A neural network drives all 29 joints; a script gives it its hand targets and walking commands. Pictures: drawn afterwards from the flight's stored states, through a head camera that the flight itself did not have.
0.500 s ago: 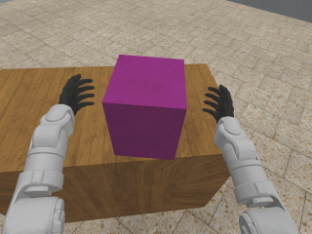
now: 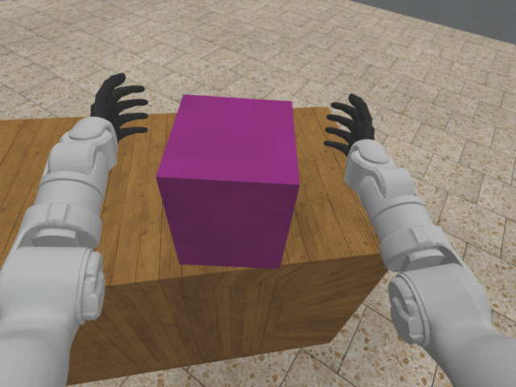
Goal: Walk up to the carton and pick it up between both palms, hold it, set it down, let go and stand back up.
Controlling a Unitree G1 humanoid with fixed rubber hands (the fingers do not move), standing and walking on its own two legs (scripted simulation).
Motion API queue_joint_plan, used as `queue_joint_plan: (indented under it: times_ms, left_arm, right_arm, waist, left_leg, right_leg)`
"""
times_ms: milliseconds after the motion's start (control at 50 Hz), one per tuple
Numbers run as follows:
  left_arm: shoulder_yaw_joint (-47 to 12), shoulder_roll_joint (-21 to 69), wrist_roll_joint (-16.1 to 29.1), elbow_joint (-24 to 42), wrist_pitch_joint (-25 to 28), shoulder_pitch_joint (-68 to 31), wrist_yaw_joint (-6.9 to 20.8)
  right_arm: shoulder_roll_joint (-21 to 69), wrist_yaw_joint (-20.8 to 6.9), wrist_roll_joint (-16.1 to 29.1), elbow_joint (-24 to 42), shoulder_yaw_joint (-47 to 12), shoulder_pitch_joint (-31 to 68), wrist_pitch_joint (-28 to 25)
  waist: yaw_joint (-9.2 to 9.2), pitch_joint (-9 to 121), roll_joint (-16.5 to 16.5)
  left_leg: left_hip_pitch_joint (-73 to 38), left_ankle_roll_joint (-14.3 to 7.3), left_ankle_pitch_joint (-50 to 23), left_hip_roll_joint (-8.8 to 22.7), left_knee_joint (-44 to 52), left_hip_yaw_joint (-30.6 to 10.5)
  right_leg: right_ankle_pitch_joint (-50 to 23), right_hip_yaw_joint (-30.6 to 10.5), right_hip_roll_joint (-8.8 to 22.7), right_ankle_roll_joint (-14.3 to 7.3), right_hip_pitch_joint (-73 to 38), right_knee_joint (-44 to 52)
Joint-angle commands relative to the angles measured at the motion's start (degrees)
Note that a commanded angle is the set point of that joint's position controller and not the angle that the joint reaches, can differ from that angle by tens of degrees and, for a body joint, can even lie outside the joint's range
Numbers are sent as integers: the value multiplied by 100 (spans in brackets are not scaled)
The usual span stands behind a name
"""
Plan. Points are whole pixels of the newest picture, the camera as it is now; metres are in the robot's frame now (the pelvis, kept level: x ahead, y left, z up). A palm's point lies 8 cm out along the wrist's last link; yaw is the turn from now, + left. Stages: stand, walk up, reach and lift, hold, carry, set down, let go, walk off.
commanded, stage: reach and lift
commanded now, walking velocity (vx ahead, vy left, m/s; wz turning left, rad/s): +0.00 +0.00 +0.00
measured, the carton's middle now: (233, 185) +0.46 +0.02 +0.03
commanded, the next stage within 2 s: none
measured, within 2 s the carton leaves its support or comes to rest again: neither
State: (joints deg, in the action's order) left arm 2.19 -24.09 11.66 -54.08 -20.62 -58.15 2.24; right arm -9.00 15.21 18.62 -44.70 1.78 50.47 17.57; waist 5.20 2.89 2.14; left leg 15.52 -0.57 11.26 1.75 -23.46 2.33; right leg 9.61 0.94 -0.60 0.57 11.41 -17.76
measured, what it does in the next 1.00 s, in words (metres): stands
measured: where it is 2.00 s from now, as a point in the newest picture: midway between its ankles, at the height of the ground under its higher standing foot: outside the picture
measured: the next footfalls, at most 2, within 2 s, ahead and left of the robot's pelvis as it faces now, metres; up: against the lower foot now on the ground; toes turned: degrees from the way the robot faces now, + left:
none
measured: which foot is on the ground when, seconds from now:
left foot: down 0.00-1.00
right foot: down 0.00-1.00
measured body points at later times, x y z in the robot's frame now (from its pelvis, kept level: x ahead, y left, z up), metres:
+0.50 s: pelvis +0.00 -0.01 +0.00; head +0.03 +0.02 +0.44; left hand +0.47 +0.18 +0.11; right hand +0.42 -0.17 +0.10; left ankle +0.01 +0.11 -0.75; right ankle -0.01 -0.13 -0.75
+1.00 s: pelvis -0.01 +0.00 -0.02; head +0.05 +0.04 +0.43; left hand +0.47 +0.18 +0.07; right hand +0.43 -0.16 +0.07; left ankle +0.01 +0.11 -0.75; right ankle -0.01 -0.13 -0.75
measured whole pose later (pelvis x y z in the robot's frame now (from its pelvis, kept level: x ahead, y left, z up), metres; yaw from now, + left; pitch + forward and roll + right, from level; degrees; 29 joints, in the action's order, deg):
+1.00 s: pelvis -0.01 +0.00 -0.02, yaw +0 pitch +18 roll -2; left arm -2.4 -17.6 11.8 -86.1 11.6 -62.3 0.8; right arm -2.9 12.3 11.1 -69.1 6.6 52.8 -6.4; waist 6.5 12.8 1.6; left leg 36.9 -0.5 12.5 1.8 -31.8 0.6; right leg 11.8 2.4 -0.6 0.4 32.9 -27.1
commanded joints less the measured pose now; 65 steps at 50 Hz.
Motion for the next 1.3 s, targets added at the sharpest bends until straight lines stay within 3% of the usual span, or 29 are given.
queue_joint_plan:
  times_ms: [0, 120, 160, 220, 280, 340, 360, 400, 460, 540, 580, 620, 640, 720, 800, 920, 960, 1000, 1080, 1160, 1200, 1280]
  left_arm:
    - [-7, -851, 151, 320, 413, -2961, -14]
    - [-401, -682, 272, -574, 863, -3537, -74]
    - [-411, -679, 249, -1000, 1020, -3438, -25]
    - [-362, -727, 270, -1549, 1351, -3235, 93]
    - [-134, -787, 78, -1625, 1731, -2964, 135]
    - [-76, -626, -101, -1708, 1980, -2643, 189]
    - [-85, -612, -145, -1688, 2063, -2728, 187]
    - [-191, -498, -90, -1531, 2255, -2804, 133]
    - [-252, -520, 96, -1332, 2588, -3114, 30]
    - [-386, -471, 302, -1262, 2925, -3353, -67]
    - [-303, -409, 190, -1670, 2946, -3083, -53]
    - [-269, -346, 50, -2179, 2994, -2863, 26]
    - [-420, -204, 75, -2294, 3057, -2891, 30]
    - [-478, -120, 51, -2302, 3360, -3041, -55]
    - [-394, -73, -1, -2433, 3401, -2924, -89]
    - [-494, 72, 87, -2318, 3454, -3084, -155]
    - [-409, 97, -16, -2208, 3480, -3176, -165]
    - [-325, 160, -97, -2343, 3431, -3066, -170]
    - [-153, 382, -353, -2062, 3437, -3057, -179]
    - [194, 578, -746, -1986, 3379, -3007, -206]
    - [381, 713, -991, -2073, 3301, -2868, -216]
    - [830, 1190, -1505, -1787, 3220, -2955, -146]
  right_arm:
    - [-777, -21, 1, 655, 86, 2990, -275]
    - [-795, -82, -63, -230, 186, 3359, -401]
    - [-711, -61, -116, -520, 148, 3278, -473]
    - [-469, -22, -124, -696, -59, 3216, -620]
    - [-261, 32, -233, -594, -92, 2884, -895]
    - [-164, 44, -299, -709, -88, 2582, -1160]
    - [-183, 49, -377, -789, 61, 2554, -1243]
    - [-184, 24, -498, -657, 216, 2556, -1475]
    - [-150, -70, -577, -408, 253, 2771, -1713]
    - [-182, -107, -809, -134, 490, 2979, -2000]
    - [-190, -99, -893, -444, 480, 2860, -2076]
    - [-88, -134, -840, -1100, 396, 2613, -2095]
    - [-115, -161, -801, -1267, 461, 2610, -2167]
    - [-197, -273, -690, -1499, 431, 2616, -2455]
    - [-193, -325, -609, -1805, 315, 2580, -2531]
    - [-199, -285, -753, -1352, 493, 2843, -2658]
    - [-179, -273, -843, -1404, 568, 2829, -2675]
    - [-139, -283, -884, -1511, 589, 2803, -2646]
    - [115, -293, -984, -1573, 683, 2706, -2727]
    - [313, -293, -1245, -1524, 919, 2715, -2772]
    - [382, -275, -1496, -1646, 1139, 2620, -2795]
    - [999, -307, -2185, -1525, 1700, 2565, -2854]
  waist:
    - [8, 2659, -559]
    - [210, 2858, -971]
    - [246, 2787, -904]
    - [182, 2768, -469]
    - [94, 2961, -333]
    - [55, 2696, -460]
    - [130, 2650, -575]
    - [156, 2892, -718]
    - [48, 3468, -867]
    - [157, 4448, -858]
    - [170, 4331, -761]
    - [118, 3789, -706]
    - [226, 3644, -775]
    - [157, 3848, -1080]
    - [107, 3648, -857]
    - [145, 4239, -865]
    - [88, 4322, -944]
    - [80, 4128, -786]
    - [27, 4123, -933]
    - [-35, 3996, -865]
    - [28, 3785, -715]
    - [-11, 3430, -645]
  left_leg:
    - [-1322, 228, -1763, -130, -27, -72]
    - [-1567, 347, -1797, -70, -118, -147]
    - [-1531, 303, -1653, -92, -117, -153]
    - [-1096, 119, -1515, -164, -56, -132]
    - [-680, 79, -1642, -222, -25, -88]
    - [-699, 118, -1703, -226, -27, -72]
    - [-733, 166, -1638, -214, -41, -73]
    - [-887, 236, -1629, -169, -166, -76]
    - [-865, 301, -1759, -142, -381, -66]
    - [-726, 355, -1957, -142, -702, -106]
    - [-591, 344, -2038, -166, -801, -110]
    - [-312, 283, -1734, -164, -714, -129]
    - [-258, 318, -1583, -124, -691, -176]
    - [-483, 449, -1853, -72, -875, -192]
    - [-479, 381, -1981, -57, -897, -215]
    - [-374, 400, -1989, -102, -1003, -127]
    - [-343, 457, -2156, -102, -1053, -129]
    - [-312, 411, -2038, -87, -1008, -128]
    - [-474, 464, -2398, -86, -1048, -108]
    - [-415, 427, -2285, -98, -957, -78]
    - [-519, 397, -2191, -83, -891, -60]
    - [-529, 359, -2066, -91, -712, 46]
  right_leg:
    - [-2048, 177, -164, 29, -500, -133]
    - [-1808, 240, -144, -83, 72, -95]
    - [-1777, 236, -119, -45, 132, -71]
    - [-2098, 152, -44, 81, -228, -181]
    - [-2517, 75, -17, 145, -616, -328]
    - [-2408, 102, -15, 129, -451, -307]
    - [-2220, 117, -21, 104, -277, -292]
    - [-1829, 220, -58, 38, 155, -268]
    - [-1674, 247, -36, -16, 440, -377]
    - [-2073, 252, -48, 38, 545, -689]
    - [-2333, 241, -43, 85, 500, -787]
    - [-2022, 219, 2, 97, 607, -783]
    - [-1738, 252, -1, 56, 846, -778]
    - [-1327, 332, -41, -64, 1379, -786]
    - [-1388, 314, -53, -22, 1420, -775]
    - [-1458, 274, -40, -36, 1429, -824]
    - [-1673, 304, -75, -26, 1335, -910]
    - [-1567, 299, -81, -11, 1322, -887]
    - [-1686, 295, -74, -42, 1315, -819]
    - [-1605, 278, -71, -11, 1187, -785]
    - [-1527, 308, -102, 11, 1158, -692]
    - [-1345, 329, -70, 33, 996, -534]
